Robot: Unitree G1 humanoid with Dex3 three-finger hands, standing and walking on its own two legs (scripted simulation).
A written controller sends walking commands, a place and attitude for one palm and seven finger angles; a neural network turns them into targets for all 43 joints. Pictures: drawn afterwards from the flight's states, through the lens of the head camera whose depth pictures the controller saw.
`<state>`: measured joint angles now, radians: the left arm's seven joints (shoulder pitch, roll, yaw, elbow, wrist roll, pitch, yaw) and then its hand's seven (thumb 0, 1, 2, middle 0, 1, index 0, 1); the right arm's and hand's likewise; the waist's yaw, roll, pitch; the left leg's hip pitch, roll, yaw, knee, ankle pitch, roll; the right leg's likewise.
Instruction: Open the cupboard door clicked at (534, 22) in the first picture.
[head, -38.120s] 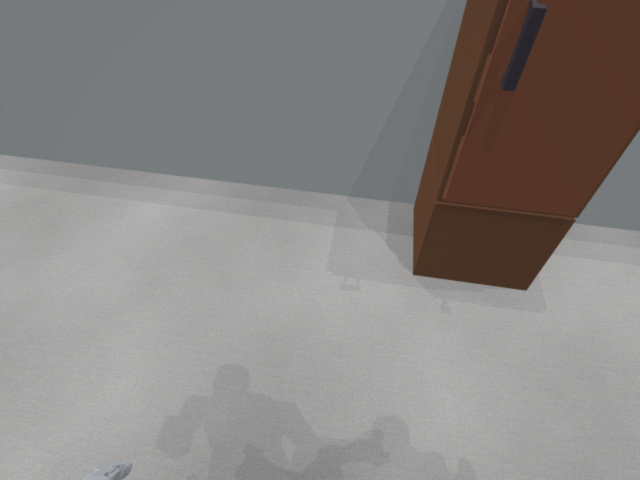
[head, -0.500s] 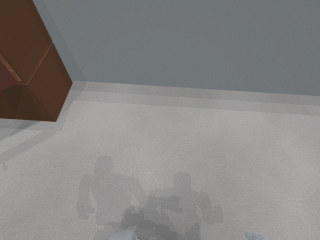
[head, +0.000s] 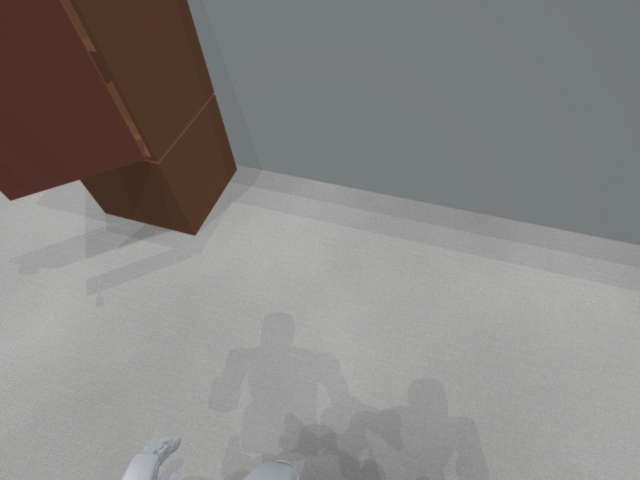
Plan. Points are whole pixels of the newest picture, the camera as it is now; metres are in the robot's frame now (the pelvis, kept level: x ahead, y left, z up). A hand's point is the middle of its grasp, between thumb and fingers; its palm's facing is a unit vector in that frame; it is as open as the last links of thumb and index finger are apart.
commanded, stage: turn to face it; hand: left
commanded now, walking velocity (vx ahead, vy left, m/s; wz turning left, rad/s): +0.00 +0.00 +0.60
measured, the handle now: out of the picture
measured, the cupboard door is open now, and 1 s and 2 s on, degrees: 42 42 42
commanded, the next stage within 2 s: take the last steps up to it in 0.80 s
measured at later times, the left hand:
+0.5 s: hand out of the picture +0.00 +0.25 -0.17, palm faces +0.34 -0.91 -0.25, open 7.4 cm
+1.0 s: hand out of the picture +0.04 +0.18 -0.14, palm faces +0.46 -0.85 -0.26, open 7.3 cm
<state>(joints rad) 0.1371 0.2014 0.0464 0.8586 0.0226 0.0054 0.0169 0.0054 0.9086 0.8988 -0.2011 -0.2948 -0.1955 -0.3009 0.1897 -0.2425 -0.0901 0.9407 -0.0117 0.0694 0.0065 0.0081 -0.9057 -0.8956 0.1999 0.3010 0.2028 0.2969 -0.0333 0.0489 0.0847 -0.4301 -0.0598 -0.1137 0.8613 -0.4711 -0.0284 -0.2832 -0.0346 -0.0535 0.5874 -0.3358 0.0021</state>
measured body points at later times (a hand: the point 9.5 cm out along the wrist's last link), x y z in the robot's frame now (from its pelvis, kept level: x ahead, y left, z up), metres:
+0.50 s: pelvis +0.02 +0.03 +0.00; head +0.06 +0.07 +0.45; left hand -0.02 +0.30 -0.15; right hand +0.21 -0.17 -0.12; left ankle +0.00 +0.12 -0.73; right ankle +0.02 -0.13 -0.65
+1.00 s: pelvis +0.07 -0.01 +0.01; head +0.11 -0.02 +0.46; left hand +0.01 +0.22 -0.12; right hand +0.20 -0.22 -0.16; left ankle -0.03 +0.10 -0.65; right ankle +0.08 -0.11 -0.73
